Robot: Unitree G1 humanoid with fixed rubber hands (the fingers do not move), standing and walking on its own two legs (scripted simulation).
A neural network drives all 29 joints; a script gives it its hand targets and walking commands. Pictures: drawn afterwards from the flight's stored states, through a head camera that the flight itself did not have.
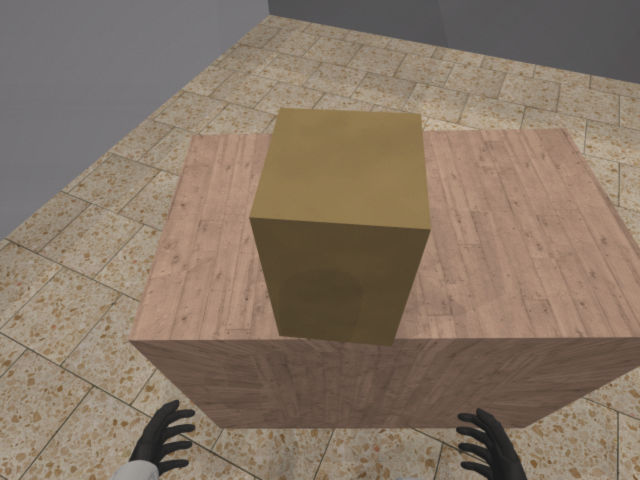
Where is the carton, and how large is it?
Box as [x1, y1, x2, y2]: [249, 108, 430, 345]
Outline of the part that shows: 280,108 249,216 279,335 391,345 430,230 420,114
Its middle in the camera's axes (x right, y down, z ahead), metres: +0.03 -0.01 +0.55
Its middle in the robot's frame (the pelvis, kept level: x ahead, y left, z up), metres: +0.42 +0.01 +0.03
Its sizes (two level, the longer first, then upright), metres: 0.187 0.179 0.291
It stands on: a pedestal, 0.66 m high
